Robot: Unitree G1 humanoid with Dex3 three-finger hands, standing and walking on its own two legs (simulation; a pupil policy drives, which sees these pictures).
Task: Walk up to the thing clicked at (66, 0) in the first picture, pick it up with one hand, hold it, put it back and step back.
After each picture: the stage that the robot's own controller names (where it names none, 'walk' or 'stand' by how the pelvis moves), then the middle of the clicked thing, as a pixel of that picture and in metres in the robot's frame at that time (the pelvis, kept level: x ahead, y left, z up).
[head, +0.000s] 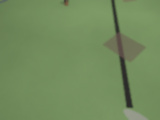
stand; (66, 1) +2.24 +0.19 -0.72
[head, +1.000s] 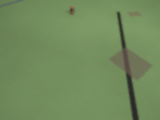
walk; (72, 10) +2.11 +0.05 -0.71
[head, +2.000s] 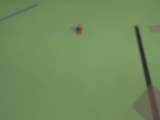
walk; (79, 29) +1.45 -0.04 -0.72
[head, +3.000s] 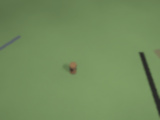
walk; (73, 68) +0.88 +0.03 -0.71
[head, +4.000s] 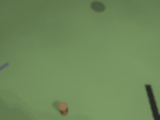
walk; (63, 109) +0.50 +0.17 -0.70
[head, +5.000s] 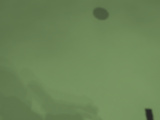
walk; out of the picture +0.32 +0.23 -0.69
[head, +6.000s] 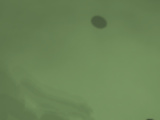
stand; out of the picture +0.25 +0.20 -0.72
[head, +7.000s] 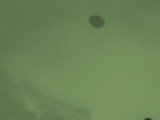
stand; out of the picture +0.25 +0.21 -0.73
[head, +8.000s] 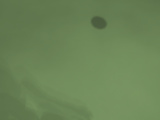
stand; out of the picture +0.25 +0.21 -0.73
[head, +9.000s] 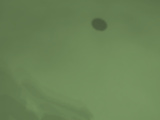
stand; out of the picture +0.24 +0.21 -0.73
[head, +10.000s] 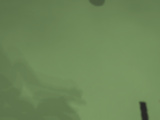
go down; out of the picture +0.27 +0.21 -0.69
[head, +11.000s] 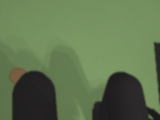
go down; (20, 78) +0.33 +0.24 -0.29
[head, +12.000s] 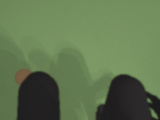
close in; (26, 78) +0.33 +0.24 -0.29
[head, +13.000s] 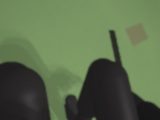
close in; out of the picture +0.30 +0.26 -0.21
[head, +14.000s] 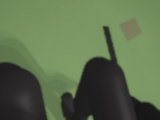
close; out of the picture +0.32 +0.27 -0.21
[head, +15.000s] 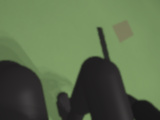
lift; out of the picture +0.32 +0.27 -0.21
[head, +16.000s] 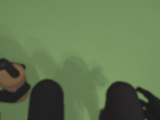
lift; (14, 84) +0.29 +0.23 -0.04
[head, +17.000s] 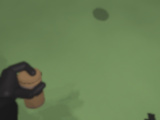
lift; (32, 88) +0.31 +0.17 +0.03
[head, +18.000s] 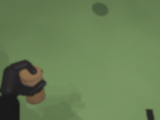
hold; (33, 85) +0.32 +0.17 +0.01
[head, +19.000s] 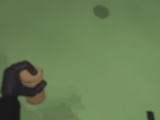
hold; (33, 86) +0.32 +0.17 +0.01
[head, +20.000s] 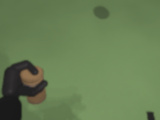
hold; (34, 85) +0.32 +0.17 +0.02
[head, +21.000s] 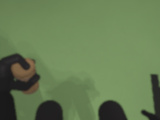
crouch; (26, 77) +0.34 +0.19 -0.06
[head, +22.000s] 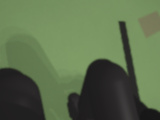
lower; out of the picture +0.35 +0.27 -0.20
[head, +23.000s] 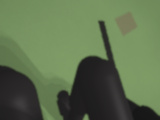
lower; out of the picture +0.36 +0.27 -0.21
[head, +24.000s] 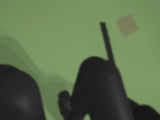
lower; out of the picture +0.35 +0.28 -0.21
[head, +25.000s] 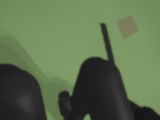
lower; out of the picture +0.34 +0.27 -0.21
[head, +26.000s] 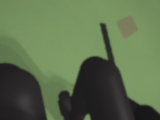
loosen; out of the picture +0.34 +0.27 -0.21
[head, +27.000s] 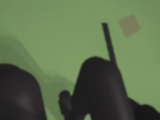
withdraw; out of the picture +0.31 +0.24 -0.22
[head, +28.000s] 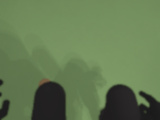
walk; (46, 86) +0.33 +0.19 -0.41
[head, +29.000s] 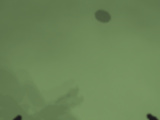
stand; out of the picture +0.26 +0.16 -0.66
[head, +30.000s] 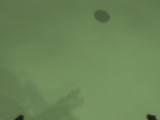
stand; out of the picture +0.26 +0.17 -0.66
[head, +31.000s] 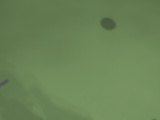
stand; out of the picture +0.29 +0.16 -0.72
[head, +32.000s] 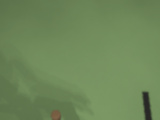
walk; (56, 116) +0.32 +0.13 -0.70
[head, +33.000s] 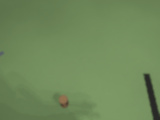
walk; (64, 101) +0.46 +0.16 -0.70
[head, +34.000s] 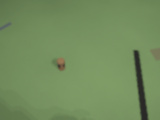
walk; (61, 64) +0.80 +0.17 -0.70
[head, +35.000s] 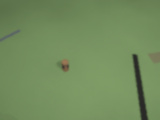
stand; (65, 65) +0.92 +0.16 -0.71
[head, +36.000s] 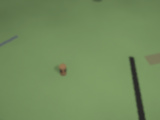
stand; (63, 69) +0.92 +0.17 -0.73
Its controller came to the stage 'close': yes
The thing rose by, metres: 0.71
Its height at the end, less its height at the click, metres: +0.00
